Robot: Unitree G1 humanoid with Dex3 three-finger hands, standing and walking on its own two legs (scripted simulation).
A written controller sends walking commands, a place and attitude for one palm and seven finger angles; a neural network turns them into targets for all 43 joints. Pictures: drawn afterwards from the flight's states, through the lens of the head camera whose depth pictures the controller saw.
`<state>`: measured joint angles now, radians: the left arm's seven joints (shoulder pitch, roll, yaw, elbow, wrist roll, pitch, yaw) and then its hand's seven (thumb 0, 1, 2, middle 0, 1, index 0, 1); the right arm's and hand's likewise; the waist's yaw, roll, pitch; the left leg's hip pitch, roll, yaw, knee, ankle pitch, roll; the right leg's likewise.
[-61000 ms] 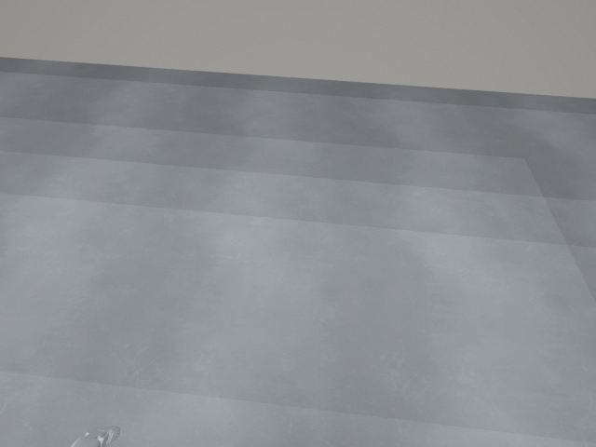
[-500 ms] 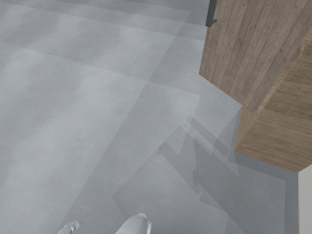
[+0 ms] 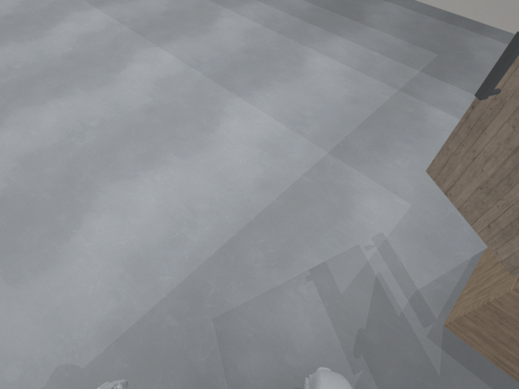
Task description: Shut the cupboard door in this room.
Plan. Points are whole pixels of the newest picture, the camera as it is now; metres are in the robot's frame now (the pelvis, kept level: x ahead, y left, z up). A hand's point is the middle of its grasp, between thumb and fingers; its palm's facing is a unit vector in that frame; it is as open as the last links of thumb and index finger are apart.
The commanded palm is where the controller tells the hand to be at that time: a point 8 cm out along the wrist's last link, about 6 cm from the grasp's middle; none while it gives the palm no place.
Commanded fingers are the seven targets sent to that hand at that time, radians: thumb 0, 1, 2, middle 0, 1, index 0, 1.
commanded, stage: walk to a spot facing it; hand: left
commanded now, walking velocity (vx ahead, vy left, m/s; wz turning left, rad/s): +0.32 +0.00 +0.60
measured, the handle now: (508, 66) +0.79 -0.52 +0.07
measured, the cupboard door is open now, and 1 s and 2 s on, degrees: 61 61 61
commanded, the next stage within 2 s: turn to face it in 0.74 s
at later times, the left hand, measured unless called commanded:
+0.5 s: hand out of the picture +0.06 +0.17 -0.18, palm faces +0.41 -0.90 -0.16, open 7.4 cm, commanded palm none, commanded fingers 0.00 0.90 0.90 -0.20 -0.30 -0.20 -0.30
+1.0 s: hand (130, 249) +0.39 +0.30 -0.15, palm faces +0.39 -0.89 -0.23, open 7.4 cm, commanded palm none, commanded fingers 0.00 0.90 0.90 -0.20 -0.30 -0.20 -0.30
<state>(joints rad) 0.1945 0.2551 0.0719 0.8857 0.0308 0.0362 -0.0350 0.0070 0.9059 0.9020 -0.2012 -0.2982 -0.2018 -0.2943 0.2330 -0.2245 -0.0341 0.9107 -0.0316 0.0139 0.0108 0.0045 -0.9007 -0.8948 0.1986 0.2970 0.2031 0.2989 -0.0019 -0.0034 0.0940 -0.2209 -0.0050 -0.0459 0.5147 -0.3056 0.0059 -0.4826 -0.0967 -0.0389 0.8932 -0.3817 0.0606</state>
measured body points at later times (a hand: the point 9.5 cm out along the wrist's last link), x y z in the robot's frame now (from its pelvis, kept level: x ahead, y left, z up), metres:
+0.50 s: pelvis +0.16 +0.02 -0.01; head +0.21 +0.06 +0.43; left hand +0.04 +0.22 -0.17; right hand +0.38 -0.16 -0.14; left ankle +0.21 +0.14 -0.73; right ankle +0.09 -0.14 -0.73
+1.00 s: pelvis +0.35 +0.08 -0.01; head +0.38 +0.08 +0.44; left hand +0.37 +0.35 -0.14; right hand +0.41 -0.14 -0.17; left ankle +0.22 +0.14 -0.73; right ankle +0.46 +0.02 -0.74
